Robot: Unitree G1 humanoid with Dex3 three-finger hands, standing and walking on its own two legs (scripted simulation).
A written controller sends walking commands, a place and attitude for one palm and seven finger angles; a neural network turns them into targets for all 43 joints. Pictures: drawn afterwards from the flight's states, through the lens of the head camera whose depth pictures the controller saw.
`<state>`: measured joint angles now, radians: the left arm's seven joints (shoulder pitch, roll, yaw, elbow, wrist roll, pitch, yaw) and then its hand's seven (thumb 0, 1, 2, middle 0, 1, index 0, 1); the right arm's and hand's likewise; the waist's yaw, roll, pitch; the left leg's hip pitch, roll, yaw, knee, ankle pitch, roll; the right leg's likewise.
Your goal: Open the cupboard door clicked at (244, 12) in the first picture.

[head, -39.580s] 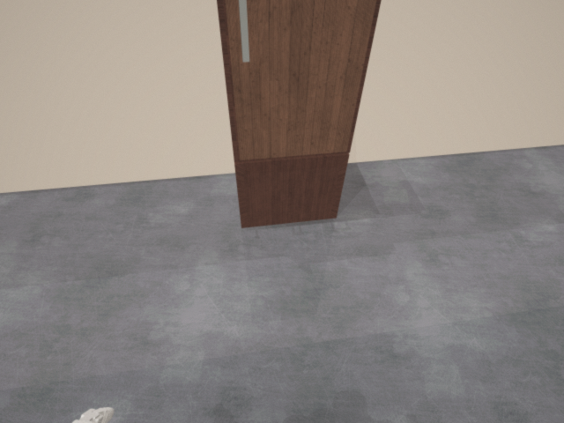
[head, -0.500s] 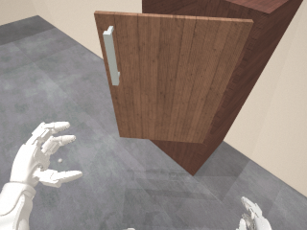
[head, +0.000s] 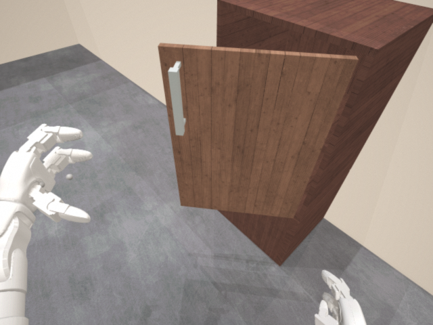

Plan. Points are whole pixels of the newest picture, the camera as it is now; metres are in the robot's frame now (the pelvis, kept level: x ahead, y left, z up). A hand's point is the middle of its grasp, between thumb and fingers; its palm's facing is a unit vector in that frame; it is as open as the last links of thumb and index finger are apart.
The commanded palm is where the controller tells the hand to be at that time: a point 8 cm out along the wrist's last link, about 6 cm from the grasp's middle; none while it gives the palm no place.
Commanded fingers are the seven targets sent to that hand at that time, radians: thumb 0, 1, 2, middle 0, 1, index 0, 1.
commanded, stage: raise the hand with hooked fingers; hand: left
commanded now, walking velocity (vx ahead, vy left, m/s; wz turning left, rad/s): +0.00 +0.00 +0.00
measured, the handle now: (179, 100) +0.56 +0.15 +0.14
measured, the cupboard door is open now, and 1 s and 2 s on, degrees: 40 40 40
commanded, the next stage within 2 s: move the hooked fingers beside the handle in 0.56 s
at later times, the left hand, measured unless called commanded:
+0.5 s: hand (96, 170) +0.30 +0.24 +0.16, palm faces +0.06 -1.00 -0.06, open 14.0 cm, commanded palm +0.27 +0.28 +0.16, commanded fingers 0.00 -0.50 0.30 -0.30 -1.20 -0.30 -1.20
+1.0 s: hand (116, 154) +0.34 +0.22 +0.16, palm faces +0.03 -1.00 -0.04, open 14.0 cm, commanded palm +0.32 +0.27 +0.15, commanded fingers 0.00 -0.50 0.30 -0.30 -1.20 -0.30 -1.20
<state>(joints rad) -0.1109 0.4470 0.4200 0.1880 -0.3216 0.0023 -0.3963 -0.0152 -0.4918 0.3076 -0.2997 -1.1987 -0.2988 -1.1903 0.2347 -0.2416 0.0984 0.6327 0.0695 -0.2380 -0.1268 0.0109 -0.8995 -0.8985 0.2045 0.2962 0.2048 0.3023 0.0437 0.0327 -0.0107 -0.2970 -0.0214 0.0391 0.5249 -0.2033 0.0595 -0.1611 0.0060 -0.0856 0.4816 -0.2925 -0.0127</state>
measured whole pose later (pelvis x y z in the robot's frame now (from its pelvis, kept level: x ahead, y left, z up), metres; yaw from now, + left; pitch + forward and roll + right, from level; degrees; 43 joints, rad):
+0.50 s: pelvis +0.01 -0.03 +0.00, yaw -1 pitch -1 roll +0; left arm -0.16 0.45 0.44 0.29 -0.32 0.05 -0.43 -0.02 -0.50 0.30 -0.30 -1.20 -0.30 -1.20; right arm 0.24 -0.27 0.07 0.63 0.09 -0.23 -0.12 0.01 -0.90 -0.90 0.20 0.30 0.20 0.30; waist 0.03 0.05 -0.02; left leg -0.28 0.01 0.03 0.50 -0.20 0.02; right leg -0.15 0.04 -0.08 0.47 -0.30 -0.05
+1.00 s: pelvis +0.01 -0.03 +0.00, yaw -1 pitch +0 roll +0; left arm -0.29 0.44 0.40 0.40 -0.30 0.03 -0.40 -0.02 -0.50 0.30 -0.30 -1.20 -0.30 -1.20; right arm 0.24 -0.27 0.06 0.65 0.09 -0.20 -0.13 0.01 -0.90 -0.90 0.20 0.30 0.20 0.30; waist 0.01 0.04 -0.02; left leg -0.31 0.01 0.04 0.52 -0.21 0.02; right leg -0.19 0.04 -0.08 0.50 -0.31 -0.05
